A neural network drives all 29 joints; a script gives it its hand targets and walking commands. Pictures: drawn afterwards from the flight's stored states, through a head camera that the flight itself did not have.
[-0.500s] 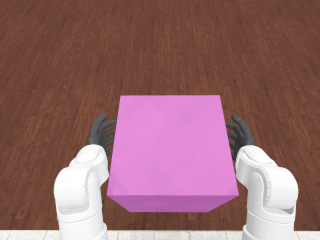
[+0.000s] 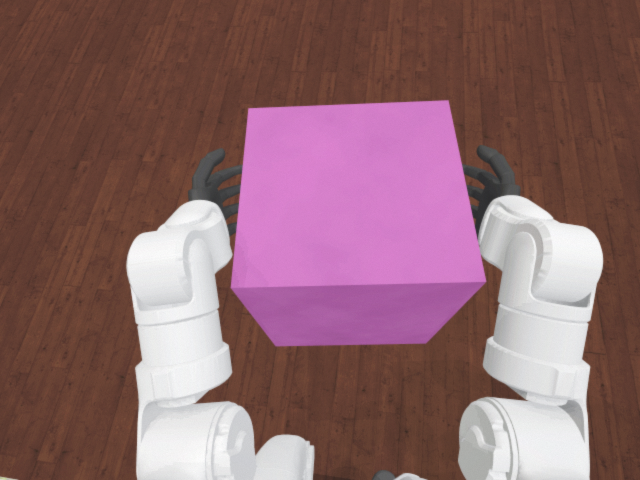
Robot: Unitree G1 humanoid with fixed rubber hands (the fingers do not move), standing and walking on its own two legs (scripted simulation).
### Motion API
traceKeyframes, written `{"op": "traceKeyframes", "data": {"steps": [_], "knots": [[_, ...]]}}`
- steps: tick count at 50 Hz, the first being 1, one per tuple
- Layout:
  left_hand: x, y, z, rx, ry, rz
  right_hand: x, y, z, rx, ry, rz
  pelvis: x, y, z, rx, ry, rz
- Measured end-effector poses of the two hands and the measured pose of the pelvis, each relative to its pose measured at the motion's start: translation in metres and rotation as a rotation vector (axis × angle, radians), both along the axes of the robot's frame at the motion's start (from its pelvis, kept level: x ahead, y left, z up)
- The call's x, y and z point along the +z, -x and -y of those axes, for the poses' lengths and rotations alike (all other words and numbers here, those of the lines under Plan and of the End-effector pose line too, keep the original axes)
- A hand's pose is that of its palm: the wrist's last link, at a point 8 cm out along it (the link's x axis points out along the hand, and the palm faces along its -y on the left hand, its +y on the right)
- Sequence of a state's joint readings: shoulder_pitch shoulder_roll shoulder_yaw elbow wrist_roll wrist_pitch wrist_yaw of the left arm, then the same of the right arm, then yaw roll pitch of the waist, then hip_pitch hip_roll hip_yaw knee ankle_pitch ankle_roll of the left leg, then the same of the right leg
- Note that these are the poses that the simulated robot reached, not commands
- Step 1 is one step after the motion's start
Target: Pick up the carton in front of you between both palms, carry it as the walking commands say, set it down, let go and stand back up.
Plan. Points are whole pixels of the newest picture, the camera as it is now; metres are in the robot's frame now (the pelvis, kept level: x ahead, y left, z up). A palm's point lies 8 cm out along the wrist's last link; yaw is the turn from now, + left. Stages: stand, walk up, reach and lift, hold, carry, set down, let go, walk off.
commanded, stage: carry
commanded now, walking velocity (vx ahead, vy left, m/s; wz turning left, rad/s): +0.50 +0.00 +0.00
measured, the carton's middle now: (349, 241) +0.38 +0.02 +0.05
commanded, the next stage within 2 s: none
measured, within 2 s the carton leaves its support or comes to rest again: neither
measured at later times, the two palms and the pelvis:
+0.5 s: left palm out of the picture +0.73 +0.12 +0.19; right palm out of the picture +0.69 -0.18 +0.19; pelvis +0.35 +0.03 +0.05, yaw -2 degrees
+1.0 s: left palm out of the picture +1.05 +0.17 +0.24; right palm out of the picture +1.04 -0.13 +0.24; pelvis +0.68 +0.02 +0.08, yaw -1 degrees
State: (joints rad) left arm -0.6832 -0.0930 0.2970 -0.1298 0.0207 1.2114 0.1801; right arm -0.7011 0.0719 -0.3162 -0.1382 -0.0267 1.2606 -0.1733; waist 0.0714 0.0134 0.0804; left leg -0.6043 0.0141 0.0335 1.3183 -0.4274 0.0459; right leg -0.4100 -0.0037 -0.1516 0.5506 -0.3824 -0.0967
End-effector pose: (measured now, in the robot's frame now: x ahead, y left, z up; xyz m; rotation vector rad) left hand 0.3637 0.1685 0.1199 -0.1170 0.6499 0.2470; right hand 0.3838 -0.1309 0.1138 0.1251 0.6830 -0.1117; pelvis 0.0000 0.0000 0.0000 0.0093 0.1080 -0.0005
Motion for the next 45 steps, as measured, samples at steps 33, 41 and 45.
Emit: {"op": "traceKeyframes", "data": {"steps": [33, 41, 45], "knots": [[0.087, -0.449, 0.019, -0.048, -0.026, 0.071, 0.098, -0.444, 0.019, 0.001, 0.048, 0.08, 0.055, -0.46, 0.007, -0.015, 0.034, 0.032], [0.111, -0.531, -0.014, 0.052, -0.003, 0.059, 0.116, -0.547, -0.015, 0.053, 0.006, 0.069, 0.082, -0.551, 0.013, -0.004, -0.002, 0.023], [0.126, -0.596, -0.015, 0.022, -0.001, 0.096, 0.127, -0.6, -0.015, 0.031, 0.018, 0.107, 0.082, -0.607, 0.004, -0.005, -0.01, 0.014]]}}
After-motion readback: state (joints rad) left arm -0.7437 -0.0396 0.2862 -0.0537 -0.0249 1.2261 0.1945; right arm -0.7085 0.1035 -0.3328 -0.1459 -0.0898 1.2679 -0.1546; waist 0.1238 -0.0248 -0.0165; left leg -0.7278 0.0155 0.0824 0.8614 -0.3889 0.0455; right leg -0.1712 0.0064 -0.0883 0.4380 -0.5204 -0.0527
